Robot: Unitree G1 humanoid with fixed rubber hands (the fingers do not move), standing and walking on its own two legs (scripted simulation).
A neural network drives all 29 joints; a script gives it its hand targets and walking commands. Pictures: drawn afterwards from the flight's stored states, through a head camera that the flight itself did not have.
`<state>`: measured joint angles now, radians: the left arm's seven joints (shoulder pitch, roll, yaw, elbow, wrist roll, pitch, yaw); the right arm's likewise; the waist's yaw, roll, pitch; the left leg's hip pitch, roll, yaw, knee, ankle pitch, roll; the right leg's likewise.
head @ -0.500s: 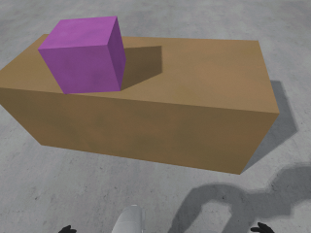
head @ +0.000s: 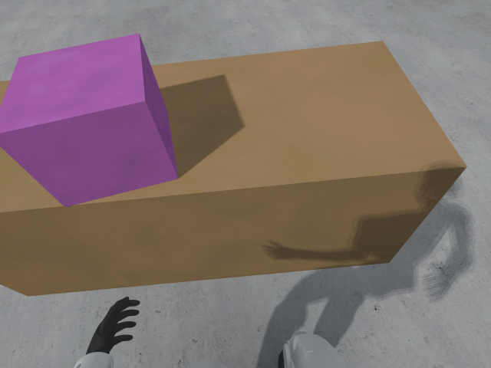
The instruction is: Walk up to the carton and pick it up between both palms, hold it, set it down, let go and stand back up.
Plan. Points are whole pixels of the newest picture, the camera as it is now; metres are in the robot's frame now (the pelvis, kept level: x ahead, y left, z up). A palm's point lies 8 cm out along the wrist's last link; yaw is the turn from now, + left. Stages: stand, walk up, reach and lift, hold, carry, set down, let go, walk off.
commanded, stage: walk up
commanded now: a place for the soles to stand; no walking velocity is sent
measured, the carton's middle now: (101, 120) +0.67 +0.33 +0.00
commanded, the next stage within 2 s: none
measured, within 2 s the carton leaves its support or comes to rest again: neither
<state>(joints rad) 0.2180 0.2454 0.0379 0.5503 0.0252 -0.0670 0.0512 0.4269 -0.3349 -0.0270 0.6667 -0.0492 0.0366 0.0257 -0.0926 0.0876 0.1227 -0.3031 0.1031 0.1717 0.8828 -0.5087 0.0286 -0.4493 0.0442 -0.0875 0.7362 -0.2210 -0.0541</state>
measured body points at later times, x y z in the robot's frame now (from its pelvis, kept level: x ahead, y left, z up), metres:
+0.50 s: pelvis +0.11 +0.19 -0.01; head +0.11 +0.19 +0.44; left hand +0.20 +0.48 -0.11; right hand +0.22 -0.09 -0.10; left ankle +0.16 +0.32 -0.70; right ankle +0.10 +0.00 -0.65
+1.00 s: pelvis +0.18 +0.26 +0.02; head +0.19 +0.26 +0.47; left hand +0.35 +0.51 -0.07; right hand +0.26 +0.00 -0.10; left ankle +0.20 +0.39 -0.70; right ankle +0.23 +0.14 -0.70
